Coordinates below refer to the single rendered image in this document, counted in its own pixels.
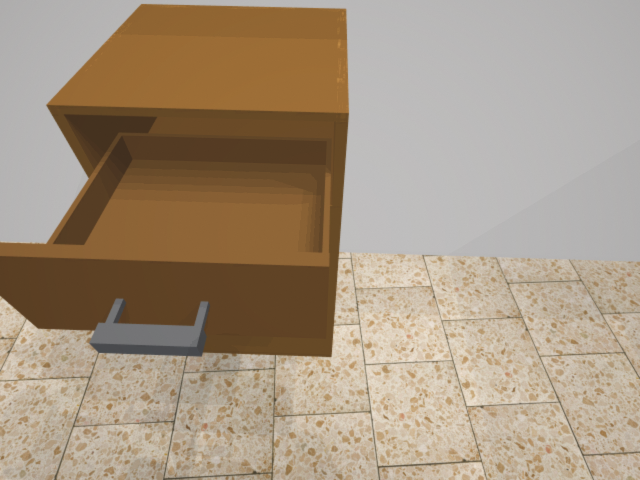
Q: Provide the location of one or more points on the handle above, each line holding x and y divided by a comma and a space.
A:
148, 339

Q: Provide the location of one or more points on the drawer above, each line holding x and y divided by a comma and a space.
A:
166, 221

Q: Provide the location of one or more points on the cabinet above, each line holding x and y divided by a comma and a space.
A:
220, 70

